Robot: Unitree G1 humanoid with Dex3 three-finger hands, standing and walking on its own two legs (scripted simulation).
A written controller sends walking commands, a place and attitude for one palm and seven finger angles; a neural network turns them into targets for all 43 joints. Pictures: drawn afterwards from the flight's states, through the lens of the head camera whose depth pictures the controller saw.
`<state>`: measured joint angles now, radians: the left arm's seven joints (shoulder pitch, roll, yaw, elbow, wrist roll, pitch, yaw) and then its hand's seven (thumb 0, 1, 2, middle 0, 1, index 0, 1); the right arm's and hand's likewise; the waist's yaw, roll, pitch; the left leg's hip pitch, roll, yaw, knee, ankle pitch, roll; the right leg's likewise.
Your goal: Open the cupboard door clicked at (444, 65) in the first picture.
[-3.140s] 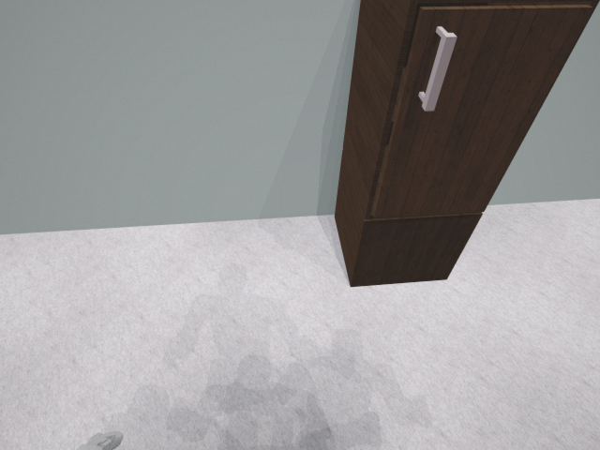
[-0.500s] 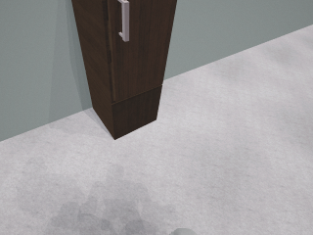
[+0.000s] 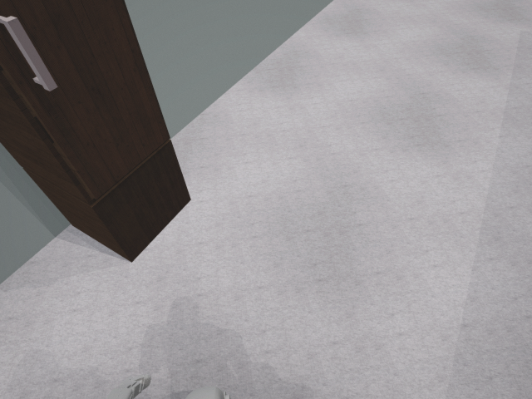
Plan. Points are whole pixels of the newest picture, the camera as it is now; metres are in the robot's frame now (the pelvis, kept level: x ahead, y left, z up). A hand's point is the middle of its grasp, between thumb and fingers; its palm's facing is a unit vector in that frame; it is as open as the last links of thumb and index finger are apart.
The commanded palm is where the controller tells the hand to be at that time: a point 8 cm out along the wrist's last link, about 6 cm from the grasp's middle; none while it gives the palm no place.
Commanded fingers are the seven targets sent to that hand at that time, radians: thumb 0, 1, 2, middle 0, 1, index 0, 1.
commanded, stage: walk to a spot facing it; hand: left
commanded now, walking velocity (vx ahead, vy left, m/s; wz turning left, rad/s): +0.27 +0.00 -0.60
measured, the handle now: (26, 54) +0.78 +0.55 +0.14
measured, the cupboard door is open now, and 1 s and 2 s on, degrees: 0 0 0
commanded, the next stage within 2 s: turn to face it in 1.82 s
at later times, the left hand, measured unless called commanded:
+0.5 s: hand out of the picture +0.14 +0.26 -0.17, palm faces -0.20 -0.97 -0.15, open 7.4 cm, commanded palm none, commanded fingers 0.00 0.90 0.90 -0.20 -0.30 -0.20 -0.30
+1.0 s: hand (268, 253) +0.45 +0.01 -0.18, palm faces -0.56 -0.81 -0.16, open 7.3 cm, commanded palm none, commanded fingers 0.00 0.90 0.90 -0.20 -0.30 -0.20 -0.30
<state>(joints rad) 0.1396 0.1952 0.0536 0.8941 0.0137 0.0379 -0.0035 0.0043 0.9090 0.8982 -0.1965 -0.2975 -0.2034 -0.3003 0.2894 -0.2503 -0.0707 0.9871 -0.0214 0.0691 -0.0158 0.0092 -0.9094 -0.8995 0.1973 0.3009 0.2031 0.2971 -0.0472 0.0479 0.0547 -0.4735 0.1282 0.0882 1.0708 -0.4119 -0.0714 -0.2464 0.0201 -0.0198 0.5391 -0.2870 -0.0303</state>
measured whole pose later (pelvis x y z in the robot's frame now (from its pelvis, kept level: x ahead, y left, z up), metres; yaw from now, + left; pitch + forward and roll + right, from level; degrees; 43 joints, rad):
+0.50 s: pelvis +0.07 +0.06 +0.01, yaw -16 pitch -1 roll -3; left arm 0.32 0.26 0.11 0.99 0.03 0.05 -0.06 0.01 0.91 0.90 -0.19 -0.30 -0.20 -0.30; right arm 0.31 -0.17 -0.02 0.94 -0.02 -0.05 -0.02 0.00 -0.91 -0.90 0.20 0.30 0.21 0.30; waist 0.02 -0.04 0.00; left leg -0.12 0.08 0.19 0.41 -0.27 0.03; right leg -0.55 -0.01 0.00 1.18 -0.24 0.03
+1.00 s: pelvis +0.23 -0.06 -0.02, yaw -33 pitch -1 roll -1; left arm 0.08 0.20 0.06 0.94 0.01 -0.04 -0.03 0.00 0.91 0.90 -0.19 -0.30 -0.20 -0.30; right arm 0.45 -0.13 -0.04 1.10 -0.01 -0.01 -0.01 0.01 -0.91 -0.90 0.20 0.30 0.21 0.30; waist -0.06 -0.02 0.11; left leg -0.27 0.16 0.13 1.31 -0.45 -0.04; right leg -0.40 0.04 -0.15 0.68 -0.27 -0.11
